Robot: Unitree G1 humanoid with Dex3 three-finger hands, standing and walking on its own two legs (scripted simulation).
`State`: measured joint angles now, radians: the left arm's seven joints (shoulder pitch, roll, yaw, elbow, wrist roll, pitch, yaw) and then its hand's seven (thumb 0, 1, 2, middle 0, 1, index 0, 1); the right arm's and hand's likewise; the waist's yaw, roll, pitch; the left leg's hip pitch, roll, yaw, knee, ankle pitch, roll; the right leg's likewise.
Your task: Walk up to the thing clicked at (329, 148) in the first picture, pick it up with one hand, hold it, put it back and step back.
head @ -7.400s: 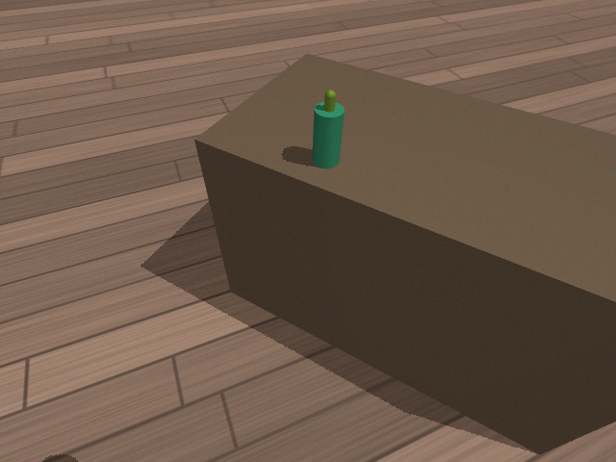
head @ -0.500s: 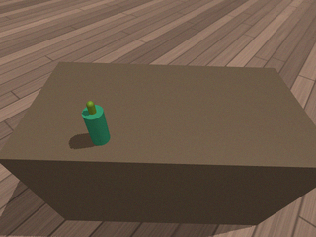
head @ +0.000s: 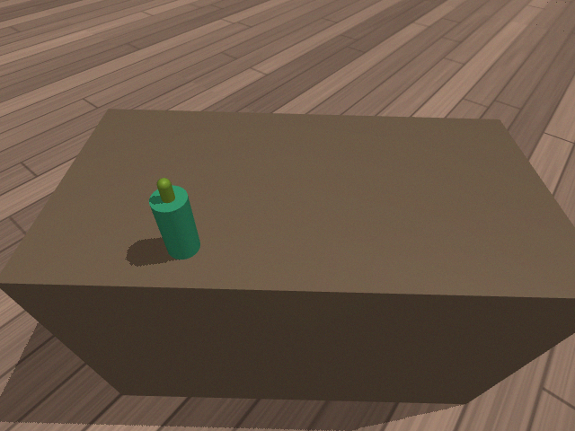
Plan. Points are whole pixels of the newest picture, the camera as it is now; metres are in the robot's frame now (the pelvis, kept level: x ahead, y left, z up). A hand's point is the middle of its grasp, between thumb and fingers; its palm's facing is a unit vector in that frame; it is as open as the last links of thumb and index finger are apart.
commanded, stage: stand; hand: left
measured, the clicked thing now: (174, 216) +0.47 +0.20 +0.01
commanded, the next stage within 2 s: rise first in 1.72 s
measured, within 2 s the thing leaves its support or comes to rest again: neither
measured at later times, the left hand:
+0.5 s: hand out of the picture +0.06 +0.25 -0.16, palm faces -0.01 -0.94 -0.34, open 7.3 cm
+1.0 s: hand out of the picture +0.07 +0.25 -0.16, palm faces -0.01 -0.94 -0.35, open 7.3 cm
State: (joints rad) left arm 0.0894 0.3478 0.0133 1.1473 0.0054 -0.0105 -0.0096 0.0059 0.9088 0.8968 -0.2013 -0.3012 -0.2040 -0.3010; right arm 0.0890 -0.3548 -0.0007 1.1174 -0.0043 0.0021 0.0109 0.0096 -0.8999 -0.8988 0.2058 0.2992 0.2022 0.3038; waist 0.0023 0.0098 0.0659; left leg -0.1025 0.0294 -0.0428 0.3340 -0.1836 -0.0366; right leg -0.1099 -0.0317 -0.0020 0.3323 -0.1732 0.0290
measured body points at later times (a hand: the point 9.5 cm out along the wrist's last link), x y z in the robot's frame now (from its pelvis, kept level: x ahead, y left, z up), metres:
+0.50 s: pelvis -0.01 +0.00 +0.00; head +0.00 +0.00 +0.45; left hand +0.06 +0.30 -0.13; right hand +0.06 -0.31 -0.14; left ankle +0.00 +0.14 -0.75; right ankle +0.01 -0.14 -0.75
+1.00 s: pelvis +0.00 +0.00 +0.00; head +0.01 -0.01 +0.45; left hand +0.07 +0.30 -0.13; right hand +0.08 -0.30 -0.14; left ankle +0.00 +0.14 -0.75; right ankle +0.01 -0.14 -0.75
